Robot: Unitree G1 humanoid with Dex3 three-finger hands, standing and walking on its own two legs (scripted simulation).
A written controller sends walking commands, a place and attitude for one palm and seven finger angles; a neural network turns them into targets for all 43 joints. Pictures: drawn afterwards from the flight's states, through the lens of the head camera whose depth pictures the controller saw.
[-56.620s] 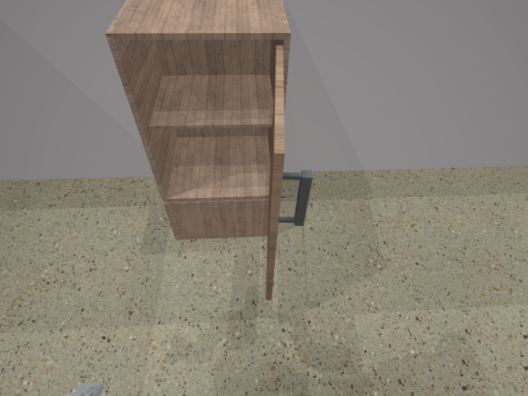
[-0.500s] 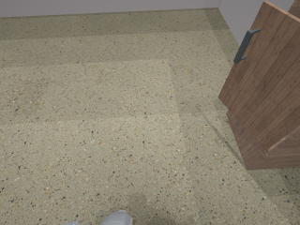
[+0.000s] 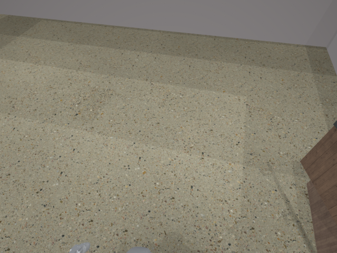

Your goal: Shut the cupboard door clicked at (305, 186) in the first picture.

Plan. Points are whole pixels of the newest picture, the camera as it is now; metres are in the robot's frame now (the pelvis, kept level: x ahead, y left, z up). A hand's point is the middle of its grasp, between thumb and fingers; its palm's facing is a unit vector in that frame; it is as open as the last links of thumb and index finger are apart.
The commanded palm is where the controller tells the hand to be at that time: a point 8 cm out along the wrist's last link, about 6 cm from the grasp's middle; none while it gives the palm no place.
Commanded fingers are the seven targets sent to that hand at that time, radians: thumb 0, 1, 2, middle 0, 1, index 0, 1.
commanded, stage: walk to a spot facing it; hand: left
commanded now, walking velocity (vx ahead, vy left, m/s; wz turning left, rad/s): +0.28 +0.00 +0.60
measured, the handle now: out of the picture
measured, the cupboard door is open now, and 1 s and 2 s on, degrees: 21 21 21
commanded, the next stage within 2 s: turn to face it in 0.60 s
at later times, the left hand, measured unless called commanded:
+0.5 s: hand out of the picture +0.11 +0.26 -0.18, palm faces +0.35 -0.92 -0.20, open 7.4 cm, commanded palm none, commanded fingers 0.00 0.90 0.90 -0.20 -0.30 -0.20 -0.30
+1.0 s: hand (102, 166) +0.40 +0.26 -0.15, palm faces +0.32 -0.93 -0.19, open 7.4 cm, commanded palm none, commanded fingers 0.00 0.90 0.90 -0.20 -0.30 -0.20 -0.30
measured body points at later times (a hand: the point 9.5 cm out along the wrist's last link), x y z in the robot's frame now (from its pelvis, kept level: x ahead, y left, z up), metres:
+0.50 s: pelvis +0.17 +0.06 +0.00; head +0.22 +0.10 +0.44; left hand +0.10 +0.30 -0.16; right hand +0.37 -0.14 -0.13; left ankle +0.19 +0.13 -0.73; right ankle +0.16 -0.11 -0.64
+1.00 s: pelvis +0.36 +0.06 +0.01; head +0.41 +0.07 +0.45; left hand +0.38 +0.31 -0.13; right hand +0.44 -0.16 -0.15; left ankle +0.24 +0.14 -0.66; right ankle +0.44 +0.00 -0.73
